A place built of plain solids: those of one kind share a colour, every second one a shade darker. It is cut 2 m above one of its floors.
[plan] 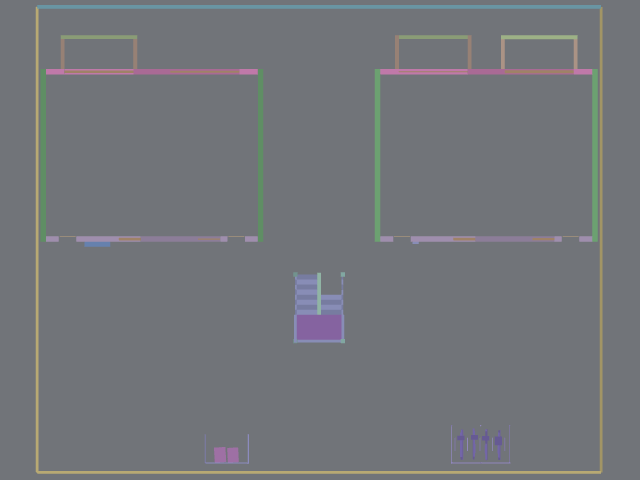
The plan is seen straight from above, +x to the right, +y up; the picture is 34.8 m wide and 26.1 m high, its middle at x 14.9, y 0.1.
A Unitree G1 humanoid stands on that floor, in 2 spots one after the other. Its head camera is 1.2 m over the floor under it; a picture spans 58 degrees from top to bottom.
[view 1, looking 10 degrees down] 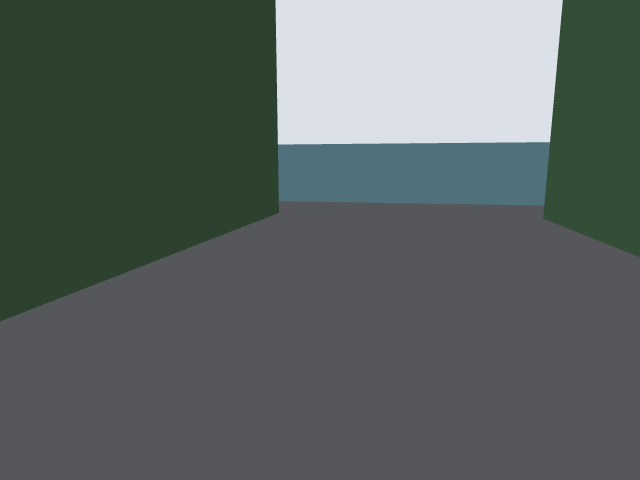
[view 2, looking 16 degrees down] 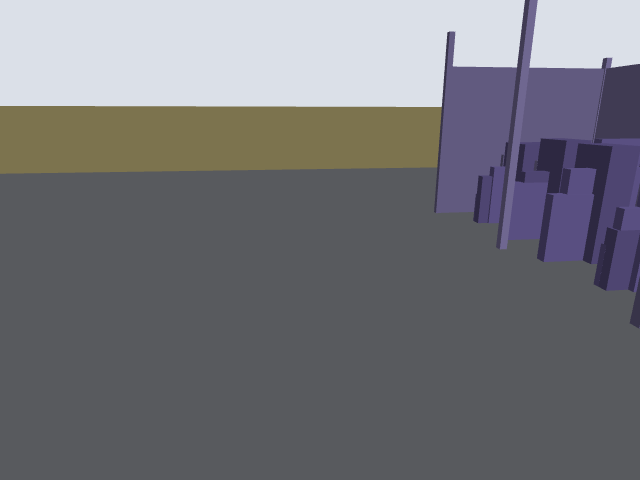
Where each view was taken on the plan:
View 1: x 14.85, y -0.89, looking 101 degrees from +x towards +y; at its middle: ground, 6.91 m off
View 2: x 19.97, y -7.83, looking -7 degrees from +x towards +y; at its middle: ground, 4.35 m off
